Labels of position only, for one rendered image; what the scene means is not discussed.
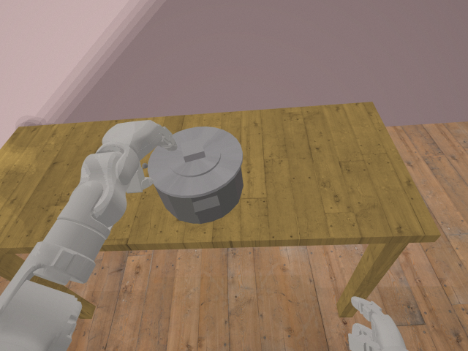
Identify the table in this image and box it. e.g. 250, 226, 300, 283
0, 102, 441, 319

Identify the robot left hand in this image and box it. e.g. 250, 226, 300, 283
102, 120, 177, 194

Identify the left robot forearm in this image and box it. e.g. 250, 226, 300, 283
0, 141, 139, 316

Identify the left robot upper arm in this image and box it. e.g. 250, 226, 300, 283
0, 280, 82, 351

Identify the pot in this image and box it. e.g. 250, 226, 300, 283
155, 168, 244, 224

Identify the knob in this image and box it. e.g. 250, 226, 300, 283
181, 138, 205, 162

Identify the lid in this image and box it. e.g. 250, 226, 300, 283
148, 127, 243, 198

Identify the robot right hand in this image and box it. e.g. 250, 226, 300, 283
348, 296, 406, 351

